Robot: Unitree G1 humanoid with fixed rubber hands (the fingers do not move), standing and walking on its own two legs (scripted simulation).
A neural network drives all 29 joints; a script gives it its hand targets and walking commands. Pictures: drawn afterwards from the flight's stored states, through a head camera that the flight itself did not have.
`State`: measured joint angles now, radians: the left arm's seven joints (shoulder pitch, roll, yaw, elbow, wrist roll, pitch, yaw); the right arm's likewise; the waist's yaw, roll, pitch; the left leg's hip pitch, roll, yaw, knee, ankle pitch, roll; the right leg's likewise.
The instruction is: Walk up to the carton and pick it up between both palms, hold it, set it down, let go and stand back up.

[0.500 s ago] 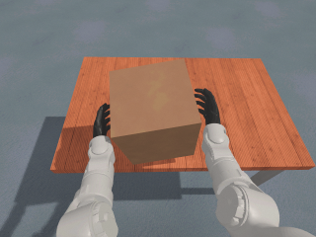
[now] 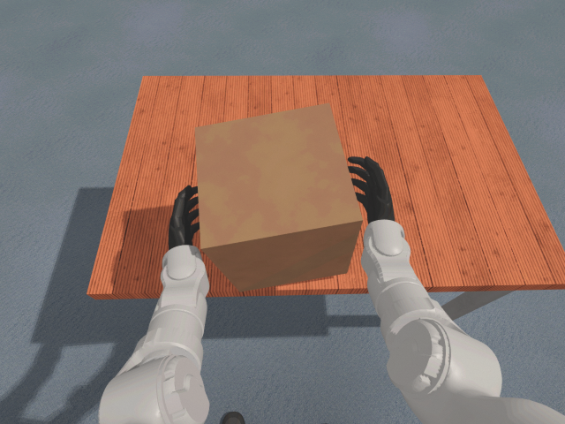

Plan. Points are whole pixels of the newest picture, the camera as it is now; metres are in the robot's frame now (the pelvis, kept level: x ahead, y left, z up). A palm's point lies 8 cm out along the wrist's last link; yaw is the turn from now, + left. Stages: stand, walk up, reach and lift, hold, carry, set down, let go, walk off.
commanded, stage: set down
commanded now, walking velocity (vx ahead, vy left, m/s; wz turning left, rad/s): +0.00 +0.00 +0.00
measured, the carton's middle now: (279, 208) +0.45 +0.05 -0.06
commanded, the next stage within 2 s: none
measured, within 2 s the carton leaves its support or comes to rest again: rests again in 0.54 s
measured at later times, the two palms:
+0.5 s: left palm (191, 233) +0.38 +0.18 -0.04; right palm (379, 211) +0.42 -0.11 -0.01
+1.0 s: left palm (188, 234) +0.38 +0.19 -0.04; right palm (375, 218) +0.42 -0.11 -0.03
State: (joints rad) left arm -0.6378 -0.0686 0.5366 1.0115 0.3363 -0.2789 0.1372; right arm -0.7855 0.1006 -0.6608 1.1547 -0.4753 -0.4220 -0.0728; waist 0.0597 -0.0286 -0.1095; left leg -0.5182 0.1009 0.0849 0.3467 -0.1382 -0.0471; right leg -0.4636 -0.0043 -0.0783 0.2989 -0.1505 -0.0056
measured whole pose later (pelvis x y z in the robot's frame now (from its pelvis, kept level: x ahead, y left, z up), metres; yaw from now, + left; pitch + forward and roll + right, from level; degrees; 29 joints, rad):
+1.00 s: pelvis -0.01 +0.00 -0.02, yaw +0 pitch +27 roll -1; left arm -0.79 -0.01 0.62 1.24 0.29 -0.52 0.13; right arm -0.88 0.04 -0.70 1.28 -0.52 -0.52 -0.06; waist 0.07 0.00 -0.19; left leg -0.78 0.11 0.09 0.48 -0.17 -0.04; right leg -0.75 -0.01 -0.07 0.47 -0.20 -0.01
